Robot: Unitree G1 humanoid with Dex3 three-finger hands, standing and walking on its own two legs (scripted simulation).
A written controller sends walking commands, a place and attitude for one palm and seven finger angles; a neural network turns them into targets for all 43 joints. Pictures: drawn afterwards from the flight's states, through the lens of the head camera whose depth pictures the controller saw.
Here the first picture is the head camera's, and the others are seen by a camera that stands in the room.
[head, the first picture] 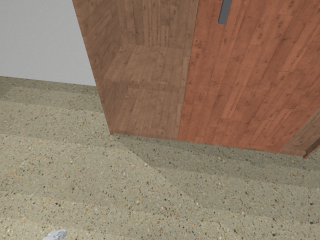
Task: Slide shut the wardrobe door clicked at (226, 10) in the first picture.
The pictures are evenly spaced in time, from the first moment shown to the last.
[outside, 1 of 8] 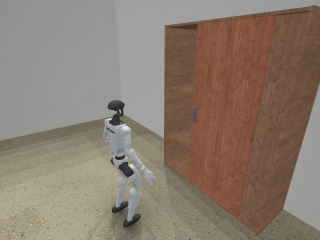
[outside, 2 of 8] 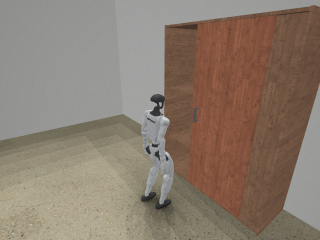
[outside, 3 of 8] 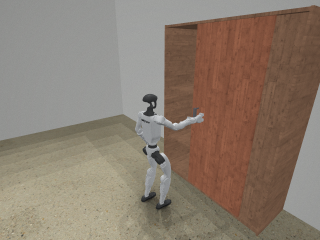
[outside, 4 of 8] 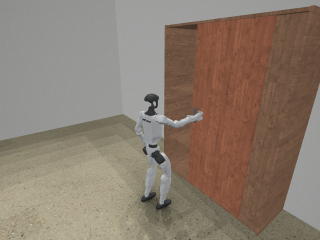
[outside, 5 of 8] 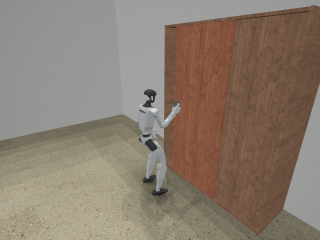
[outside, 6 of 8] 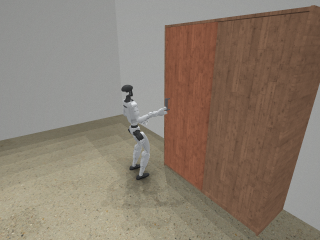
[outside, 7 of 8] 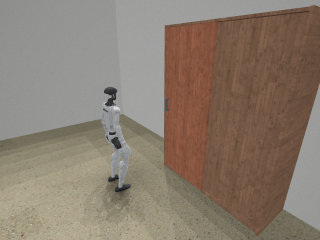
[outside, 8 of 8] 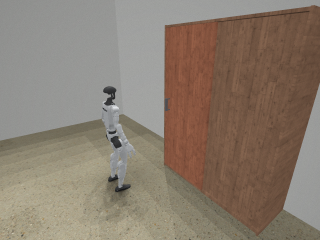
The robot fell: no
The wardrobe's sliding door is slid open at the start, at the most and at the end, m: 0.51 0.51 0.00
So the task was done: yes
